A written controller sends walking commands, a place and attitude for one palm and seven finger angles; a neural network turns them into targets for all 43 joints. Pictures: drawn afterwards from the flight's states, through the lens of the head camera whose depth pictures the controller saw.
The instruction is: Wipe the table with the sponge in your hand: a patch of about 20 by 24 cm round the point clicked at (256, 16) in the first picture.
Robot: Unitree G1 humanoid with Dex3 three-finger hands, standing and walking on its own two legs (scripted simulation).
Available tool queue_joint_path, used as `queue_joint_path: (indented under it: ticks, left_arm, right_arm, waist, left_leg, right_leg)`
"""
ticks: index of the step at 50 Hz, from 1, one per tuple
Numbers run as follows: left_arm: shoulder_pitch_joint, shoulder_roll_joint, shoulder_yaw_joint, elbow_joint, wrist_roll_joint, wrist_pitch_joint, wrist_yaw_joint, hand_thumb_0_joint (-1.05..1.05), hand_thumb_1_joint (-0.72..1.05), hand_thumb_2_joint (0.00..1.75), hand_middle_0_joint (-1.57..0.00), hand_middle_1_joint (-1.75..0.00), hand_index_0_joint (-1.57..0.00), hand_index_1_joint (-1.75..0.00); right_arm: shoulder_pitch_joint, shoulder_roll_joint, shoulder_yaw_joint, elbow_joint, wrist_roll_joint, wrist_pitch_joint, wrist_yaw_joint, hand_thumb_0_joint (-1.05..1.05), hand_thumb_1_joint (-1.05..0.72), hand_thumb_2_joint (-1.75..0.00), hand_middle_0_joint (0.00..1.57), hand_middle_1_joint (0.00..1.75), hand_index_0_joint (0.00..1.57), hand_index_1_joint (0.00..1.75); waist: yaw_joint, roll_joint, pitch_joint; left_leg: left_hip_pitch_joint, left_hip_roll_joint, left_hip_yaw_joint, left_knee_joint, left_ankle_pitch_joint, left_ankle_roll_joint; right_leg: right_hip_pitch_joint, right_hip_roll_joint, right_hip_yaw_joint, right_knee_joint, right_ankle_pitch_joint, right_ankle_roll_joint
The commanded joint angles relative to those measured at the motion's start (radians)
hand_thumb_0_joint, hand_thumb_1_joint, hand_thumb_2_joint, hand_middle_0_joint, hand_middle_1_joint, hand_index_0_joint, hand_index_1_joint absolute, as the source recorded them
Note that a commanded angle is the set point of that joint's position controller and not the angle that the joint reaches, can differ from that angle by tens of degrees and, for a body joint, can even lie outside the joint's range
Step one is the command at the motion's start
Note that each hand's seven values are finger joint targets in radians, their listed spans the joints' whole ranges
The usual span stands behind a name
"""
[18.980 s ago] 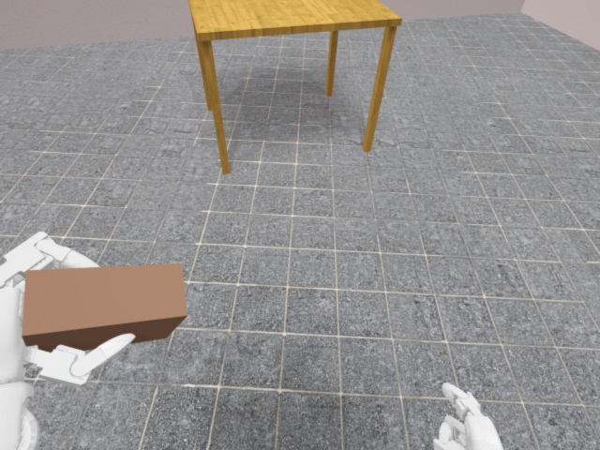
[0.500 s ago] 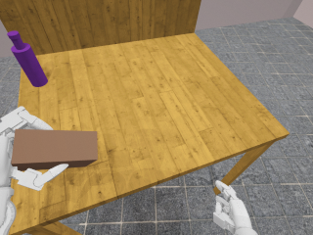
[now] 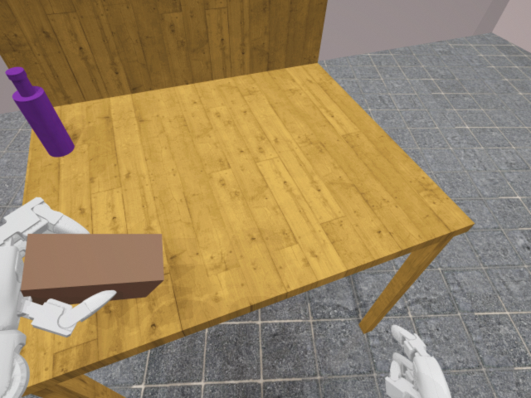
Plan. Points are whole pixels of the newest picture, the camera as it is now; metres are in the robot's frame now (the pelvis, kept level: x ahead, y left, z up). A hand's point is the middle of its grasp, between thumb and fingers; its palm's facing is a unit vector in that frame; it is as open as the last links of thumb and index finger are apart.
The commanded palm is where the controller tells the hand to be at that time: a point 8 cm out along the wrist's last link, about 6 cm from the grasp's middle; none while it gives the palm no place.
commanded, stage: look again from close up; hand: left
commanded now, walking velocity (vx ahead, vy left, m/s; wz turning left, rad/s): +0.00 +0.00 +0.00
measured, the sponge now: (117, 269) +0.24 +0.20 +0.12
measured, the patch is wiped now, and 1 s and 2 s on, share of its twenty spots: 0.00 0.00 0.00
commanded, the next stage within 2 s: shuffle to correct the standing spot in 0.02 s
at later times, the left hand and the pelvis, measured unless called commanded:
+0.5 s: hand (99, 267) +0.22 +0.21 +0.15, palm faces +0.32 -0.87 -0.36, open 9.6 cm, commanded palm +0.16 +0.25 +0.17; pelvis +0.00 -0.03 +0.00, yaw -1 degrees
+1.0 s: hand (137, 264) +0.23 +0.17 +0.16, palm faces +0.29 -0.87 -0.41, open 9.6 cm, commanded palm +0.17 +0.21 +0.17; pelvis +0.00 -0.07 -0.01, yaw -1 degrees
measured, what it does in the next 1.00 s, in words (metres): shifts its weight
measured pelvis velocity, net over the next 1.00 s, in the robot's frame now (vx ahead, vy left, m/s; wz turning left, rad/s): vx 0.00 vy -0.07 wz -0.01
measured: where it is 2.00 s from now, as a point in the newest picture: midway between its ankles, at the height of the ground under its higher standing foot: outside the picture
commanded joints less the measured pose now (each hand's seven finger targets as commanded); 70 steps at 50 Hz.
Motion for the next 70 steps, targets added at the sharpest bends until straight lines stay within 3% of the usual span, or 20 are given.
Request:
queue_joint_path:
  ticks: [1,2,6,7,8,11,12,23,27,37,45,46,50,52,54,60,61,65,66,70]
  left_arm:
    - [-0.077,0.211,0.14,-0.25,-0.012,-0.059,0.033,0.0,0.1,1.3,-1.2,-1.6,-1.2,-1.6]
    - [-0.061,0.172,0.111,-0.218,-0.018,-0.061,0.028,0.0,0.1,1.3,-1.2,-1.6,-1.2,-1.6]
    - [-0.049,0.209,0.144,-0.235,-0.021,-0.053,0.035,0.0,0.1,1.3,-1.2,-1.6,-1.2,-1.6]
    - [-0.048,0.177,0.118,-0.225,-0.026,-0.056,0.028,0.0,0.1,1.3,-1.2,-1.6,-1.2,-1.6]
    - [-0.055,0.189,0.126,-0.22,-0.029,-0.053,0.027,0.0,0.1,1.3,-1.2,-1.6,-1.2,-1.6]
    - [-0.081,0.196,0.13,-0.209,-0.028,-0.048,0.026,0.0,0.1,1.3,-1.2,-1.6,-1.2,-1.6]
    - [-0.081,0.167,0.105,-0.188,-0.031,-0.049,0.02,0.0,0.1,1.3,-1.2,-1.6,-1.2,-1.6]
    - [-0.103,0.194,0.117,-0.289,-0.038,-0.044,0.005,0.0,0.1,1.3,-1.2,-1.6,-1.2,-1.6]
    - [-0.067,0.201,0.135,-0.276,-0.046,-0.039,0.0,0.0,0.1,1.3,-1.2,-1.6,-1.2,-1.6]
    - [-0.049,0.202,0.138,-0.294,-0.062,-0.015,-0.009,0.0,0.1,1.3,-1.2,-1.6,-1.2,-1.6]
    - [-0.029,0.235,0.173,-0.31,-0.069,-0.002,-0.002,0.0,0.1,1.3,-1.2,-1.6,-1.2,-1.6]
    - [-0.009,0.244,0.179,-0.309,-0.072,0.003,0.002,0.0,0.1,1.3,-1.2,-1.6,-1.2,-1.6]
    - [-0.018,0.239,0.177,-0.308,-0.071,-0.001,-0.003,0.0,0.1,1.3,-1.2,-1.6,-1.2,-1.6]
    - [-0.015,0.223,0.16,-0.305,-0.071,0.0,-0.004,0.0,0.1,1.3,-1.2,-1.6,-1.2,-1.6]
    - [-0.027,0.231,0.167,-0.298,-0.069,0.002,-0.007,0.0,0.1,1.3,-1.2,-1.6,-1.2,-1.6]
    - [-0.045,0.231,0.161,-0.305,-0.066,0.007,-0.008,0.0,0.1,1.3,-1.2,-1.6,-1.2,-1.6]
    - [-0.04,0.234,0.158,-0.312,-0.068,0.009,-0.006,0.0,0.1,1.3,-1.2,-1.6,-1.2,-1.6]
    - [-0.054,0.234,0.158,-0.323,-0.063,0.006,-0.008,0.0,0.1,1.3,-1.2,-1.6,-1.2,-1.6]
    - [-0.051,0.248,0.163,-0.34,-0.065,0.005,-0.005,0.0,0.1,1.3,-1.2,-1.6,-1.2,-1.6]
    - [-0.04,0.239,0.168,-0.318,-0.062,0.006,-0.009,0.0,0.1,1.3,-1.2,-1.6,-1.2,-1.6]
  right_arm:
    - [-0.106,-0.114,-0.049,-0.155,0.007,-0.058,-0.013,0.0,-0.9,-0.9,0.2,0.3,0.2,0.3]
    - [-0.094,-0.112,-0.044,-0.151,-0.001,-0.054,-0.012,0.0,-0.9,-0.9,0.2,0.3,0.2,0.3]
    - [-0.098,-0.113,-0.052,-0.15,0.007,-0.06,-0.016,0.0,-0.9,-0.9,0.2,0.3,0.2,0.3]
    - [-0.091,-0.11,-0.048,-0.147,0.001,-0.058,-0.015,0.0,-0.9,-0.9,0.2,0.3,0.2,0.3]
    - [-0.087,-0.107,-0.051,-0.153,0.005,-0.061,-0.017,0.0,-0.9,-0.9,0.2,0.3,0.2,0.3]
    - [-0.102,-0.106,-0.049,-0.148,0.007,-0.059,-0.017,0.0,-0.9,-0.9,0.2,0.3,0.2,0.3]
    - [-0.09,-0.107,-0.047,-0.146,0.002,-0.056,-0.016,0.0,-0.9,-0.9,0.2,0.3,0.2,0.3]
    - [-0.087,-0.103,-0.065,-0.177,0.003,-0.054,-0.002,0.0,-0.9,-0.9,0.2,0.3,0.2,0.3]
    - [-0.086,-0.102,-0.062,-0.174,0.0,-0.047,-0.001,0.0,-0.9,-0.9,0.2,0.3,0.2,0.3]
    - [-0.076,-0.109,-0.076,-0.175,0.007,-0.039,-0.005,0.0,-0.9,-0.9,0.2,0.3,0.2,0.3]
    - [-0.069,-0.106,-0.082,-0.173,0.012,-0.026,-0.006,0.0,-0.9,-0.9,0.2,0.3,0.2,0.3]
    - [-0.079,-0.107,-0.079,-0.17,0.018,-0.023,-0.008,0.0,-0.9,-0.9,0.2,0.3,0.2,0.3]
    - [-0.074,-0.108,-0.08,-0.173,0.013,-0.017,-0.005,0.0,-0.9,-0.9,0.2,0.3,0.2,0.3]
    - [-0.082,-0.11,-0.075,-0.17,0.014,-0.015,-0.006,0.0,-0.9,-0.9,0.2,0.3,0.2,0.3]
    - [-0.078,-0.11,-0.078,-0.174,0.013,-0.016,-0.006,0.0,-0.9,-0.9,0.2,0.3,0.2,0.3]
    - [-0.069,-0.11,-0.078,-0.173,0.013,-0.014,-0.004,0.0,-0.9,-0.9,0.2,0.3,0.2,0.3]
    - [-0.081,-0.11,-0.075,-0.172,0.018,-0.015,-0.005,0.0,-0.9,-0.9,0.2,0.3,0.2,0.3]
    - [-0.073,-0.109,-0.078,-0.175,0.012,-0.016,-0.004,0.0,-0.9,-0.9,0.2,0.3,0.2,0.3]
    - [-0.086,-0.109,-0.073,-0.173,0.015,-0.016,-0.006,0.0,-0.9,-0.9,0.2,0.3,0.2,0.3]
    - [-0.07,-0.107,-0.078,-0.177,0.012,-0.014,-0.002,0.0,-0.9,-0.9,0.2,0.3,0.2,0.3]
  waist:
    - [0.004,0.043,-0.141]
    - [0.007,0.018,-0.137]
    - [0.005,0.026,-0.158]
    - [0.006,0.015,-0.162]
    - [0.004,0.01,-0.152]
    - [0.001,0.039,-0.134]
    - [0.002,0.017,-0.13]
    - [0.003,0.093,-0.146]
    - [0.004,0.076,-0.144]
    - [0.001,0.032,-0.192]
    - [-0.003,-0.015,-0.182]
    - [-0.007,0.016,-0.18]
    - [-0.004,0.017,-0.167]
    - [-0.005,0.054,-0.146]
    - [-0.002,0.039,-0.137]
    - [-0.002,0.007,-0.157]
    - [-0.005,0.042,-0.155]
    - [0.0,0.042,-0.156]
    - [-0.002,0.076,-0.163]
    - [0.002,0.053,-0.169]
  left_leg:
    - [0.038,0.083,-0.142,-0.086,0.015,-0.028]
    - [0.028,0.084,-0.139,-0.08,0.008,-0.02]
    - [0.051,0.08,-0.139,-0.065,0.049,-0.022]
    - [0.056,0.087,-0.135,-0.069,0.052,-0.018]
    - [0.061,0.091,-0.145,-0.077,0.057,-0.022]
    - [0.071,0.111,-0.147,-0.105,0.043,-0.025]
    - [0.06,0.118,-0.149,-0.11,0.033,-0.021]
    - [0.056,0.157,-0.154,-0.093,0.055,-0.019]
    - [0.046,0.167,-0.146,-0.077,0.019,-0.014]
    - [0.074,0.149,-0.11,0.026,0.082,-0.015]
    - [0.044,0.118,-0.088,0.106,0.041,-0.017]
    - [0.061,0.118,-0.091,0.092,0.055,-0.016]
    - [0.034,0.134,-0.101,0.082,0.071,-0.013]
    - [0.03,0.145,-0.111,0.056,0.052,-0.007]
    - [0.019,0.149,-0.112,0.051,0.021,-0.006]
    - [0.028,0.141,-0.105,0.067,0.018,-0.009]
    - [0.052,0.14,-0.107,0.053,0.028,-0.008]
    - [0.037,0.158,-0.123,0.041,0.033,-0.006]
    - [0.054,0.163,-0.13,0.022,0.056,-0.004]
    - [0.028,0.172,-0.134,0.037,0.08,-0.007]
  right_leg:
    - [0.007,-0.097,0.134,-0.072,0.071,-0.033]
    - [0.004,-0.098,0.128,-0.086,0.059,-0.031]
    - [0.011,-0.103,0.148,-0.084,0.101,-0.034]
    - [0.006,-0.097,0.135,-0.087,0.102,-0.029]
    - [-0.001,-0.091,0.138,-0.084,0.107,-0.03]
    - [-0.024,-0.075,0.123,-0.08,0.081,-0.022]
    - [-0.023,-0.068,0.11,-0.082,0.075,-0.017]
    - [-0.019,-0.056,0.101,-0.043,0.086,-0.018]
    - [-0.035,-0.055,0.101,-0.05,0.069,-0.017]
    - [-0.04,-0.079,0.132,-0.038,0.156,-0.028]
    - [-0.046,-0.118,0.174,-0.055,0.184,-0.024]
    - [-0.059,-0.115,0.17,-0.05,0.19,-0.027]
    - [-0.041,-0.104,0.153,-0.038,0.2,-0.004]
    - [-0.058,-0.086,0.137,-0.037,0.152,0.008]
    - [-0.056,-0.082,0.147,-0.048,0.13,0.016]
    - [-0.043,-0.089,0.15,-0.055,0.136,0.008]
    - [-0.063,-0.086,0.149,-0.05,0.137,0.005]
    - [-0.045,-0.077,0.142,-0.04,0.131,0.006]
    - [-0.05,-0.072,0.131,-0.029,0.136,0.002]
    - [-0.015,-0.071,0.123,-0.025,0.157,-0.002]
